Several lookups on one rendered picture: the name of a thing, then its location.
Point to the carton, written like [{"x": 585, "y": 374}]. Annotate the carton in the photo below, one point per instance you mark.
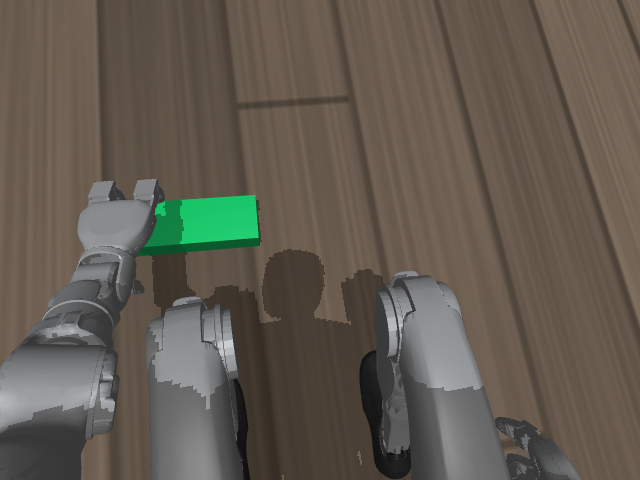
[{"x": 204, "y": 224}]

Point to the left robot arm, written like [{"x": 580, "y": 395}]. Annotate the left robot arm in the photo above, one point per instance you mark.
[{"x": 59, "y": 387}]

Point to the left robot foot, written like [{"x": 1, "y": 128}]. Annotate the left robot foot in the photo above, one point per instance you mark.
[{"x": 242, "y": 430}]

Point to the right robot foot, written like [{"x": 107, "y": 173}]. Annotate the right robot foot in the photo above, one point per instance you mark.
[{"x": 390, "y": 465}]

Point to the left robot hand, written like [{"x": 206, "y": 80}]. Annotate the left robot hand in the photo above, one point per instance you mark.
[{"x": 110, "y": 220}]

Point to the right robot hand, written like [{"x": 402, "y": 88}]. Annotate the right robot hand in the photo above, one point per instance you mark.
[{"x": 547, "y": 461}]

